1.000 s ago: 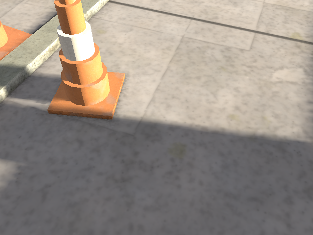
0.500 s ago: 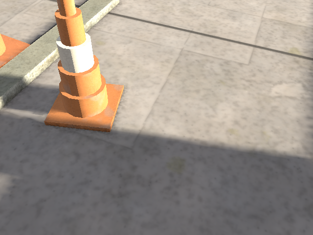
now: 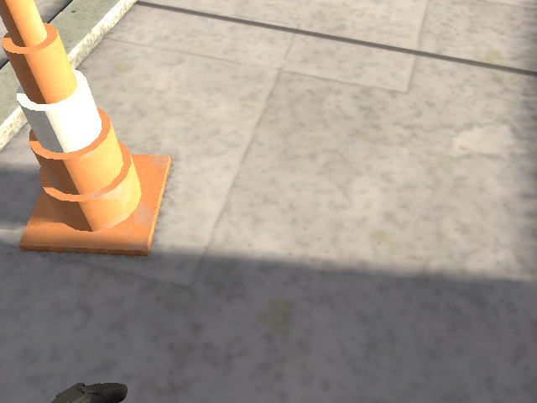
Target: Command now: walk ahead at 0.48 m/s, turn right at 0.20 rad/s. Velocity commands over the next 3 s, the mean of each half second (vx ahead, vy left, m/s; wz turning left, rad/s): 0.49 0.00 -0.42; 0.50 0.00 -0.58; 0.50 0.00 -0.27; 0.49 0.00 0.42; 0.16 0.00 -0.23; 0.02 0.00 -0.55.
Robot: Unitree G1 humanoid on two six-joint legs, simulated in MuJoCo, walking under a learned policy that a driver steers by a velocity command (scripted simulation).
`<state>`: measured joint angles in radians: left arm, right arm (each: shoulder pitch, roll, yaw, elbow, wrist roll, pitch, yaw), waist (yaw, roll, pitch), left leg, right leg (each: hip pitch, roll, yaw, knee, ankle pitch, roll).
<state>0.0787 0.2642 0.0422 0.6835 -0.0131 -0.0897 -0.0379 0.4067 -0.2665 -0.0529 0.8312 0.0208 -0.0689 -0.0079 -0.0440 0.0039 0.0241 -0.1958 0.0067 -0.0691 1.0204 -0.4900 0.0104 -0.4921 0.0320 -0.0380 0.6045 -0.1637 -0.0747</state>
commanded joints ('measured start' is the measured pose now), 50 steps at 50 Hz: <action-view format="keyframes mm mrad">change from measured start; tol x32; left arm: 1 184 146 42 -6 3 3 5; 24 417 61 13 -26 -20 27 53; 43 -68 73 24 -175 -12 57 -20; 50 367 288 103 -128 -13 54 9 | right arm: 1 -94 -126 -19 -126 3 -54 0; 17 -488 -79 -4 -252 -13 -57 23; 24 -14 -243 -71 -159 -25 -55 13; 50 -127 -150 -15 -141 -12 -56 15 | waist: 1 98 -32 -103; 21 43 -121 -62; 24 -24 337 -404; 43 -30 57 57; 50 168 -185 -415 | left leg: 1 -559 74 -20 267 159 25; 19 -294 -4 -17 -553 476 -39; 22 119 77 -54 -592 420 58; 24 618 439 -677 -662 152 256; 30 74 247 -159 -831 355 167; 39 120 238 135 -863 552 151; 47 190 234 283 -373 1116 61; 49 -506 -14 186 282 -90 -42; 50 -604 -13 -25 384 -99 -29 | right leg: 1 513 -304 564 -361 -192 -182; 20 371 -187 438 -237 84 -117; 26 -336 -60 186 704 -280 57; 43 -179 -116 23 67 103 27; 47 265 34 -79 -40 15 -75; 50 911 -366 873 -299 -257 -339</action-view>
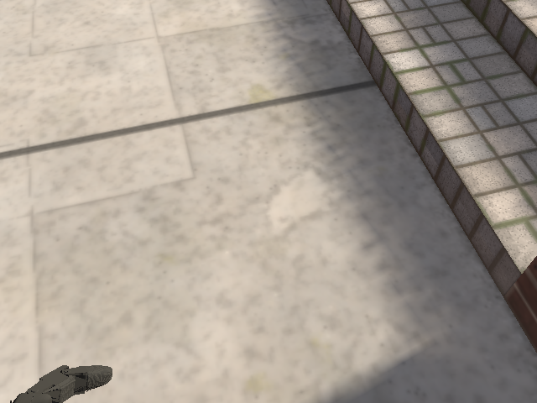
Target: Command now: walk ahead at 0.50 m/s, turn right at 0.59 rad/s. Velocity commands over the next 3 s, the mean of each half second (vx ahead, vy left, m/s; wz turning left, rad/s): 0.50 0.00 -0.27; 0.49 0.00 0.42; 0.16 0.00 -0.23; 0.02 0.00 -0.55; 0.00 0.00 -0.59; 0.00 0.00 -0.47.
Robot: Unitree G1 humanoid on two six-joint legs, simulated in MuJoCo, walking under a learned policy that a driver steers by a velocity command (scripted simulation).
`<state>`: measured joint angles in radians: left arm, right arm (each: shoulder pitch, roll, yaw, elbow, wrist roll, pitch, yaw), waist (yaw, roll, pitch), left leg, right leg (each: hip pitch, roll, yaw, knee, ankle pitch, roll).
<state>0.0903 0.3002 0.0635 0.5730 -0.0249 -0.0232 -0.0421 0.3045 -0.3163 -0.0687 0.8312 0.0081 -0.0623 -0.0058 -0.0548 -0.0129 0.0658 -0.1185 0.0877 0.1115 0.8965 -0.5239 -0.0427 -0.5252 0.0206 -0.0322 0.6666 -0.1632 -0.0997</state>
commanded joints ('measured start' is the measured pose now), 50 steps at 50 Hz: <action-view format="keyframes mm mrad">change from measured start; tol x32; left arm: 1 323 198 64 0 8 -27 10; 44 -131 78 -3 -15 20 -103 24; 50 292 216 56 99 47 -98 29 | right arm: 1 -112 -141 -10 -169 34 -77 18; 19 -386 -61 22 -226 3 -54 53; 26 111 -190 -40 -130 17 -38 54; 50 234 -25 17 -147 10 12 -18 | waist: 1 180 -113 -306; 20 150 -70 -7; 26 -23 279 -424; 47 69 138 -117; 50 92 -311 -424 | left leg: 1 -753 -52 -200 489 39 41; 14 -425 -33 -138 -276 681 -14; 21 -513 -54 -119 -381 464 104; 24 -6 -63 -150 -382 524 204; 26 497 244 -891 -560 292 427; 34 -59 62 -460 -684 589 332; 46 -1 42 -553 -506 512 217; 48 -70 -38 -463 -233 584 155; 50 -515 -206 -293 312 -103 36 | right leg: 1 848 -327 721 -372 -176 -262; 8 326 -174 345 -439 273 -202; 17 428 -193 274 -423 142 -121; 23 585 -194 174 -144 735 -49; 24 466 -155 129 65 697 -16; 26 -130 74 125 627 -352 102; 28 -250 -33 162 646 -252 82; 47 266 -9 110 -264 123 83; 50 878 -448 779 -270 296 -233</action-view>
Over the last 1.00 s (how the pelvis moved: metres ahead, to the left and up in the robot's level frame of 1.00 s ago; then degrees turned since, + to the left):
0.49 -0.12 -0.01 -33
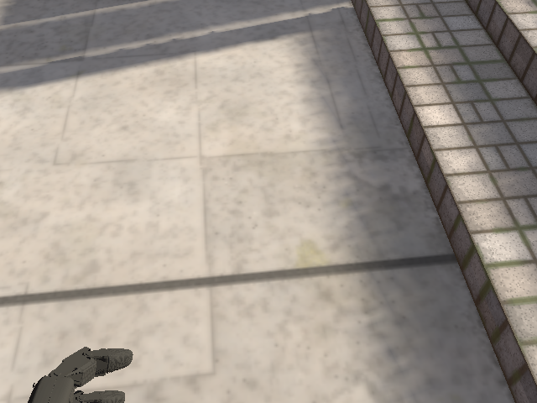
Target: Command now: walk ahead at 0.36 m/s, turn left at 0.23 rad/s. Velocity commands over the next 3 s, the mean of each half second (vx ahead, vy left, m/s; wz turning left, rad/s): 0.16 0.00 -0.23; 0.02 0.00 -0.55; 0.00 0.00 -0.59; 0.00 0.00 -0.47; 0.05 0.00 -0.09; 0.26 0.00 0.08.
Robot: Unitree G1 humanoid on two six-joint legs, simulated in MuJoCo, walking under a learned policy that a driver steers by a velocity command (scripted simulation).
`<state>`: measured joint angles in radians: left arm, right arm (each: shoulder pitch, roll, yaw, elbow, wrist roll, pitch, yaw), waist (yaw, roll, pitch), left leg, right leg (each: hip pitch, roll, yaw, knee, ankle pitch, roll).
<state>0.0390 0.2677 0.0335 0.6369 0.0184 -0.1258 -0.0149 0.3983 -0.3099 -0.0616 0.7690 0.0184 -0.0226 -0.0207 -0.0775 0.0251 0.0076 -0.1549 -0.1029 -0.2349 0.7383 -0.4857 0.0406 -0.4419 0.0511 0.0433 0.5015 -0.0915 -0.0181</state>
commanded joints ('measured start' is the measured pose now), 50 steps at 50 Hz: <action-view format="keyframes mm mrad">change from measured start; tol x16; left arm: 1 294 164 62 19 -19 8 -2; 50 140 205 70 -64 -25 144 50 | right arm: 1 100 -109 -8 -68 3 -26 -2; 15 -262 -66 -2 -166 -19 12 -6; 50 -299 -86 -43 -123 -21 28 -18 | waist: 1 123 -214 -245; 17 37 -144 -81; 20 77 272 -150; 37 100 135 -88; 40 91 -360 -75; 50 86 -150 -92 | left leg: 1 -528 33 12 552 -112 -59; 17 -55 72 152 -322 385 -69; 21 122 513 -247 -410 731 239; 26 -11 351 71 -422 676 172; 37 3 401 208 -318 585 124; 39 -228 275 357 -21 256 -37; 40 -504 119 357 226 -181 -121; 41 -512 112 201 396 -208 -116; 50 -446 97 159 247 151 -135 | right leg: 1 684 -442 639 -124 223 -293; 4 387 -297 311 -132 577 -226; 9 243 -213 208 -156 702 -222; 17 173 -152 348 -84 121 -127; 20 -129 61 78 378 -599 20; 24 -164 -44 72 688 -409 111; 38 273 -42 -86 -53 -45 -7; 40 457 -431 473 -142 463 -281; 50 348 -235 300 -152 208 -209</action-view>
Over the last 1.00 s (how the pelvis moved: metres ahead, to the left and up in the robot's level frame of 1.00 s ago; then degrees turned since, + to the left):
0.58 -0.01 0.01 10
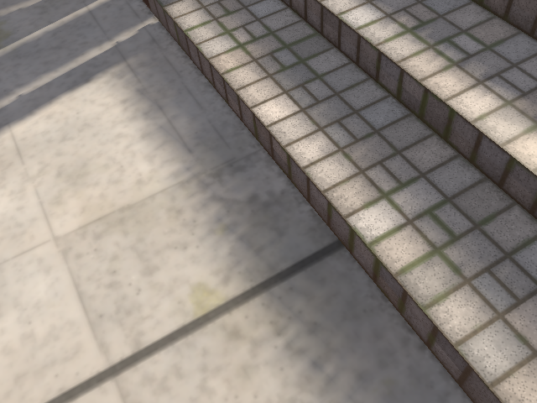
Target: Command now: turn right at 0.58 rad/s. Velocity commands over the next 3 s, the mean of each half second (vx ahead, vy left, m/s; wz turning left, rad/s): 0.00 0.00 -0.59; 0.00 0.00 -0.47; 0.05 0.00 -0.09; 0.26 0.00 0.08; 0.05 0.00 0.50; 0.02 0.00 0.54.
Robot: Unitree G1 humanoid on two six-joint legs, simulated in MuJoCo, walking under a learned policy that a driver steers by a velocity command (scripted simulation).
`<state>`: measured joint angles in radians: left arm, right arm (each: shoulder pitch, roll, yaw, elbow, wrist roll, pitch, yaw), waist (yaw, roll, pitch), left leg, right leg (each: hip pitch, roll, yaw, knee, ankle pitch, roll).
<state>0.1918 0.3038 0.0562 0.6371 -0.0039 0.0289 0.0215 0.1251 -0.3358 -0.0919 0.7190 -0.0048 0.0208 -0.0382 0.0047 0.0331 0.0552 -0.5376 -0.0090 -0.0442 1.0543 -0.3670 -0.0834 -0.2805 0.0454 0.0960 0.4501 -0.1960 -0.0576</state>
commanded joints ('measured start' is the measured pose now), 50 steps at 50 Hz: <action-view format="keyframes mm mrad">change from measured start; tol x32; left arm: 1 -9 175 49 -64 -3 -8 17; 50 -12 109 7 -46 20 -32 20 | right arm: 1 -38 -56 -11 -77 2 -15 1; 50 -21 -40 1 -99 4 14 20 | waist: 1 9 -164 -137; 16 10 203 -124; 34 6 136 -112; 37 7 -365 -135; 50 16 -169 -77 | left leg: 1 -52 -1 -39 -118 36 -13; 13 320 -33 -39 -698 193 47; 16 442 407 -460 -762 533 348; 33 471 318 12 -674 553 280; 38 -126 30 9 113 -334 6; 50 88 59 -7 -193 44 -12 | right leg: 1 188 -227 265 -99 277 -169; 13 91 -135 439 5 238 -103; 16 -273 89 104 511 -463 74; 20 -320 8 61 783 -253 152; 33 -70 -69 -146 192 -139 115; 37 373 -405 423 -62 606 -199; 50 148 -244 148 -128 225 -164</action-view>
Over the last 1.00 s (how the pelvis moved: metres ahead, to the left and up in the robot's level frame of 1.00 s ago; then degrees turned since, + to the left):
0.12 -0.05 0.02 -29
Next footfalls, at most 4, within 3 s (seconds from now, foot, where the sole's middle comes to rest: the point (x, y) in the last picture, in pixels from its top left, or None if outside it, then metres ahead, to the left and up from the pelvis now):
0.28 left None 0.07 0.13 -0.78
0.72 right None -0.02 -0.12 -0.78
1.16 left None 0.10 0.07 -0.78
1.94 left None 0.32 -0.13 -0.78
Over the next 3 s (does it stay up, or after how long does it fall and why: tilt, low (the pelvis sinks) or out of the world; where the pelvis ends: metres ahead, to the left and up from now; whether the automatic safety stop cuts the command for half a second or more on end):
stays up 0.20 -0.11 -0.01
